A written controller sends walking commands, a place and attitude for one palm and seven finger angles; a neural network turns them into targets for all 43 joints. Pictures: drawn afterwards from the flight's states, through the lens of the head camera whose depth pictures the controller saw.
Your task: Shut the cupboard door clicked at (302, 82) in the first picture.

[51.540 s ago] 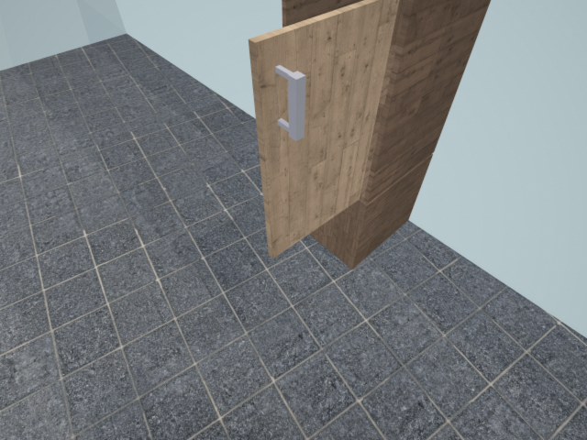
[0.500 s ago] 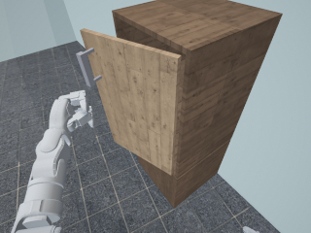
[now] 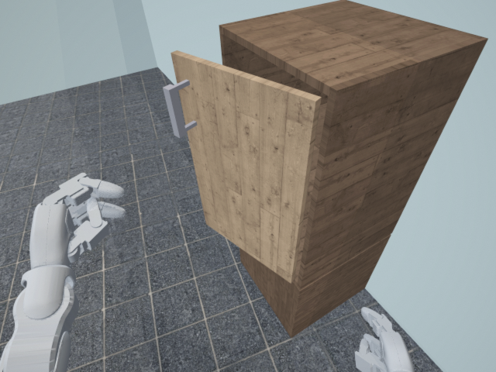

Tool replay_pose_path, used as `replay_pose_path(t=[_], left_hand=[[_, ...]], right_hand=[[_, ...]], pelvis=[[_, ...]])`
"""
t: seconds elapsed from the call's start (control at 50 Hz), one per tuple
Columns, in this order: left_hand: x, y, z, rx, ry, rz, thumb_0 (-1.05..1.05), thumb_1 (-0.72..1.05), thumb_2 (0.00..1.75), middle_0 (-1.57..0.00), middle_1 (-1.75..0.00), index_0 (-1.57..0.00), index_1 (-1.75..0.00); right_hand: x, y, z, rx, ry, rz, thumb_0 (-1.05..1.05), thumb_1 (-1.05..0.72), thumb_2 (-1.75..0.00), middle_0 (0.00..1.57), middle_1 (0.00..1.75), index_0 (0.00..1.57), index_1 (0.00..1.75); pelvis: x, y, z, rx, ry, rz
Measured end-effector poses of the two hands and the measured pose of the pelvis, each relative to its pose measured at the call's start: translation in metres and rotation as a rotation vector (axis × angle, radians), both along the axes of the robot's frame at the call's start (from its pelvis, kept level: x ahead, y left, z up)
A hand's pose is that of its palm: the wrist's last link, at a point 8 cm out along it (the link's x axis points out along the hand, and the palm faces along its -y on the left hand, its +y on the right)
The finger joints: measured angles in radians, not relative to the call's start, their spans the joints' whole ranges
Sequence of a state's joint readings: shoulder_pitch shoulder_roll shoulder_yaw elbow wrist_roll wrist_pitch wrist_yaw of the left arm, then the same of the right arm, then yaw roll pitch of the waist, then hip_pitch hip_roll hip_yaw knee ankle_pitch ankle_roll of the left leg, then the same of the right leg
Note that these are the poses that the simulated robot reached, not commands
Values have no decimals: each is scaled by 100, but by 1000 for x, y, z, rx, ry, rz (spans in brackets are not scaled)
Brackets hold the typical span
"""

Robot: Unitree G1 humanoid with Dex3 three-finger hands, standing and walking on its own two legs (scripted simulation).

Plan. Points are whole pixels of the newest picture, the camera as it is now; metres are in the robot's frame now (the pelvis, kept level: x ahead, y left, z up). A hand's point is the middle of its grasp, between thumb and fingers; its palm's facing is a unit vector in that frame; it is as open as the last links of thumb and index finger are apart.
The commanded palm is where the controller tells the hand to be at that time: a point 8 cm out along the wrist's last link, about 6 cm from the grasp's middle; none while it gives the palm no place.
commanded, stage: draw the hand back to the body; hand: left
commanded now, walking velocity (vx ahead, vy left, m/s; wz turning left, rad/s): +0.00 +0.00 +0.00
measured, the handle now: (182, 108) +0.62 +0.23 +0.13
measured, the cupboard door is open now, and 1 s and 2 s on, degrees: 20 20 20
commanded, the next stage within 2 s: step back with the hand held close in 0.68 s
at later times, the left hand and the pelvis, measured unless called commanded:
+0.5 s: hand (64, 257) +0.20 +0.27 +0.15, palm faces +0.48 -0.79 -0.39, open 7.2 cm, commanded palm +0.16 +0.30 +0.17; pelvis +0.02 +0.00 +0.00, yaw +0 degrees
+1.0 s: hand (74, 250) +0.22 +0.26 +0.15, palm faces +0.38 -0.79 -0.47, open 7.4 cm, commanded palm +0.16 +0.30 +0.17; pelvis +0.02 +0.00 +0.00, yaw +0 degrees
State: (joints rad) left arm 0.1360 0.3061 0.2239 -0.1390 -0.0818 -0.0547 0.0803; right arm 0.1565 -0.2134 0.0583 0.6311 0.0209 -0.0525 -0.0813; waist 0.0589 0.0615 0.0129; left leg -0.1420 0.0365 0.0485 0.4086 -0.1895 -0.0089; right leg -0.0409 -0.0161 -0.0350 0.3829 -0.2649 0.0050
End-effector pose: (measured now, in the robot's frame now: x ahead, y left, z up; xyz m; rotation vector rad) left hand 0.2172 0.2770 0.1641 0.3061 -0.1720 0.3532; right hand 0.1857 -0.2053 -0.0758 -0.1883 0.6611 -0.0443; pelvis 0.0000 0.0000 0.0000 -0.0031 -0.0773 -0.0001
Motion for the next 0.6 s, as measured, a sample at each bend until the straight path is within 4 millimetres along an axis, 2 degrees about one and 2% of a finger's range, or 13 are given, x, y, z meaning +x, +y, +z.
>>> replay_pose_path(t=[0.08,0.2,0.38,0.44,0.6], left_hand=[[-11,4,3,33,8,16,1,90,90,-74,-89,-74,-88],[-33,12,-4,68,72,53,1,89,90,-57,-71,-58,-71],[-64,23,8,145,74,140,1,89,90,-34,-45,-34,-44],[-64,24,8,136,65,161,1,89,90,-28,-39,-29,-39],[-48,15,0,100,76,133,1,89,90,-22,-32,-23,-32]], right_hand=[[-7,-1,-7,13,34,-16,1,-91,-90,21,30,20,30],[-15,-13,-13,2,71,-49,1,-91,-90,21,30,20,30],[-1,-25,-9,-30,36,-55,1,-91,-90,20,30,20,30],[8,-24,-7,-33,18,-41,1,-91,-90,20,30,20,30],[21,-18,-1,-17,-10,-29,1,-91,-90,20,30,20,30]], pelvis=[[4,1,1,3,1,-6],[11,0,0,4,4,-11],[18,-2,0,2,6,-3],[18,-3,0,3,6,2],[22,-7,0,9,16,-1]])
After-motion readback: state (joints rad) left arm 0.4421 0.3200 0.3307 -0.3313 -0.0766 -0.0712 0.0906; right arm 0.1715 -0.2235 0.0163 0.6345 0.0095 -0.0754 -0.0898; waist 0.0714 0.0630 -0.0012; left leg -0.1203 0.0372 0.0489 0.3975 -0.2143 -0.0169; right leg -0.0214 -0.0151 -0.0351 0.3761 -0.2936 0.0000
